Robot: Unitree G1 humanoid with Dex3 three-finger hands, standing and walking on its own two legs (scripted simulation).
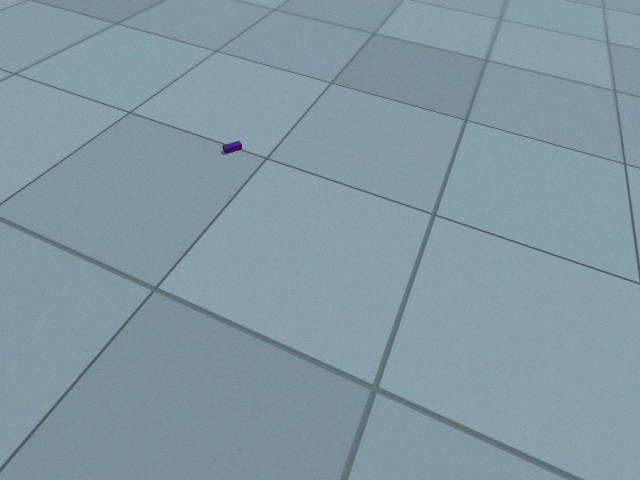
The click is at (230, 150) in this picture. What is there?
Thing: small brick
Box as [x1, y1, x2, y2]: [223, 141, 241, 153]
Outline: 240,142 236,141 223,145 223,150 226,153 240,149
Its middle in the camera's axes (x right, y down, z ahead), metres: -0.43 -0.44 +1.98
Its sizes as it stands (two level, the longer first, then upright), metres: 0.089 0.032 0.031
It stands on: the floor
